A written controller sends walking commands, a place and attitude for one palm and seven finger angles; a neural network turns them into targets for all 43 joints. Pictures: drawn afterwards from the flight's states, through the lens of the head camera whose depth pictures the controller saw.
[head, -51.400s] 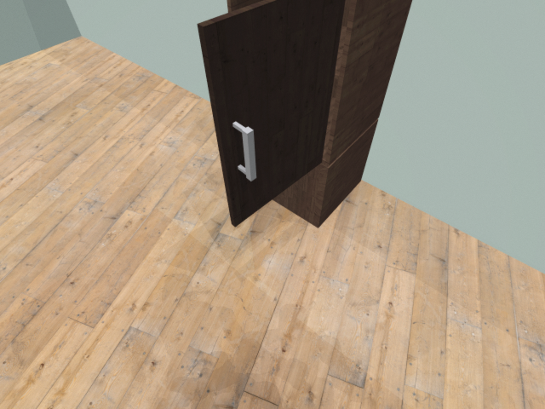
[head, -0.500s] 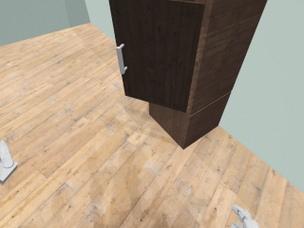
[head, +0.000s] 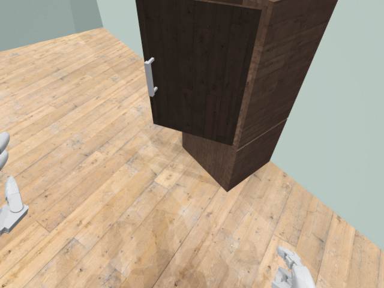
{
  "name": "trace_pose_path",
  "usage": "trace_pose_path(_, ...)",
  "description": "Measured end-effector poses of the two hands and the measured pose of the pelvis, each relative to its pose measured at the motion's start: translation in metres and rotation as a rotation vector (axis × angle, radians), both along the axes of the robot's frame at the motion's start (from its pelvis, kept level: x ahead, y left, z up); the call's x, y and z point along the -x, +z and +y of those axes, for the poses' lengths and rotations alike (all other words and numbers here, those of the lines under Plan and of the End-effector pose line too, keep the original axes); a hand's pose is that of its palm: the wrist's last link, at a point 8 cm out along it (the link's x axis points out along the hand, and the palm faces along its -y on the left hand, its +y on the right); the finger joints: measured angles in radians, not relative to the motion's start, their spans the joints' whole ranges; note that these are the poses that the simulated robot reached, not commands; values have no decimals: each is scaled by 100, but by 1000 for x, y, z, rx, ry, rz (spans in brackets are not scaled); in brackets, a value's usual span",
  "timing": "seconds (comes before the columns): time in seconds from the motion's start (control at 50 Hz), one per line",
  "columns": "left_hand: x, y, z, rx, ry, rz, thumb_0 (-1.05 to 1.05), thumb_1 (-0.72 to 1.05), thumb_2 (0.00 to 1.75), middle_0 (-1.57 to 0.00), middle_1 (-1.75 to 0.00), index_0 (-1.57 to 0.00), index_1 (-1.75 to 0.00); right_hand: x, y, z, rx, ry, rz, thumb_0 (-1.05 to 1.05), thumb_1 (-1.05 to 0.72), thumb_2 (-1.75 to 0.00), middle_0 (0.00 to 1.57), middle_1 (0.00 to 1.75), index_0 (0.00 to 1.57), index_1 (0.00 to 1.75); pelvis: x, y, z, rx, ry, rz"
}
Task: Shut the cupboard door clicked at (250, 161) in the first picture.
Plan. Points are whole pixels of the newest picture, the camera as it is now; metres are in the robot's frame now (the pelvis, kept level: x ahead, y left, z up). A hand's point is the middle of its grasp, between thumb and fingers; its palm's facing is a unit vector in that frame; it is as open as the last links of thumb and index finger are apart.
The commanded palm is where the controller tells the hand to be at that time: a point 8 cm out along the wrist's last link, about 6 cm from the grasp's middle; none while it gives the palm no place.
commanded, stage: let the arm hang, fingers relaxed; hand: left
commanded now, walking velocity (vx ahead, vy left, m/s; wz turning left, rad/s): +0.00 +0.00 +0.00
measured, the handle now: (151, 77) +0.89 +0.22 -0.05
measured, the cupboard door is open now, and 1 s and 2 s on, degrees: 31 31 31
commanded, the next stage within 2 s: look to check the result in 1.18 s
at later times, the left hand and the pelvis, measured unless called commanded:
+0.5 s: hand out of the picture -0.01 +0.20 -0.18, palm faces +0.06 -0.98 -0.18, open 6.9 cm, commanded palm none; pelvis -0.03 +0.01 +0.00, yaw +2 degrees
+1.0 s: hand out of the picture -0.06 +0.17 -0.17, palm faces +0.03 -0.99 -0.15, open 7.3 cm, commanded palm none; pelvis -0.03 +0.02 +0.00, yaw +0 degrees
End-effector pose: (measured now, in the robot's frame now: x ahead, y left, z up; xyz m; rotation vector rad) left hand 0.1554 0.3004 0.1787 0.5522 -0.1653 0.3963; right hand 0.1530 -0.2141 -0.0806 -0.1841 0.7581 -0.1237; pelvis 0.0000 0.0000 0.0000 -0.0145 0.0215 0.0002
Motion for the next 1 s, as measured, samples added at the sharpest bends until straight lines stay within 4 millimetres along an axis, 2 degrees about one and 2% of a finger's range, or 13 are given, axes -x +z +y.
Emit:
trace_pose_path(0.08,5,-6,2,35,19,-5,2,89,90,-21,-30,-22,-30,14,-3,-5,23,-8,34,2,-90,-90,21,30,21,30,2,0,1,1,6,-7)
trace_pose_path(0.12,-1,-30,5,56,6,68,1,89,90,-21,-30,-21,-30,18,-10,-10,17,33,41,2,-90,-90,21,30,21,30,6,-2,3,6,18,-5)
trace_pose_path(0.18,-7,-112,5,196,28,390,1,90,90,-20,-30,-21,-30,26,-26,-21,23,55,97,1,-90,-90,21,30,21,30,13,-6,10,8,22,-7)
trace_pose_path(0.22,5,-174,-6,295,40,635,1,91,90,-20,-30,-20,-29,37,-34,-26,27,34,135,1,-90,-90,21,30,21,30,18,-8,14,5,19,-11)
trace_pose_path(0.26,28,-228,-26,384,37,854,1,91,90,-19,-30,-20,-29,52,-38,-28,33,12,180,1,-90,-90,21,30,21,30,20,-9,14,0,17,-18)
trace_pose_path(0.3,59,-271,-50,471,26,1033,1,91,90,-19,-30,-20,-29,72,-40,-28,45,-3,244,1,-91,-90,20,29,20,30,23,-9,13,-6,17,-27)
trace_pose_path(0.36,105,-312,-78,606,54,1202,0,93,90,-20,-30,-21,-29,106,-40,-26,65,-13,363,1,-91,-90,20,29,20,30,25,-8,10,-6,23,-38)
trace_pose_path(0.44,142,-326,-65,638,145,1273,-4,101,90,-21,-30,-21,-30,149,-41,-22,74,-21,527,1,-91,-90,20,29,20,30,29,-4,7,4,37,-39)
trace_pose_path(0.5,173,-327,-56,629,194,1367,-3,100,90,-21,-30,-21,-30,172,-45,-17,56,-49,598,1,-91,-90,20,29,20,30,31,-1,9,9,36,-40)
trace_pose_path(0.6,219,-318,-45,602,276,1496,-1,95,90,-20,-30,-21,-29,191,-56,-4,5,-83,640,1,-91,-90,20,29,20,30,32,2,16,8,23,-44)
trace_pose_path(0.68,240,-311,-41,590,317,1551,0,93,90,-20,-30,-20,-29,197,-63,8,-36,-94,648,1,-91,-90,20,29,20,30,32,3,19,4,12,-48)
trace_pose_path(0.8,246,-313,-48,601,317,1571,1,92,90,-20,-30,-20,-29,198,-67,21,-72,-103,649,1,-91,-90,20,29,20,30,31,3,21,-1,1,-50)
trace_pose_path(1.0,220,-324,-78,658,224,1536,1,91,90,-20,-30,-20,-29,200,-63,25,-69,-132,650,1,-91,-90,20,29,20,30,27,4,22,-6,-7,-46)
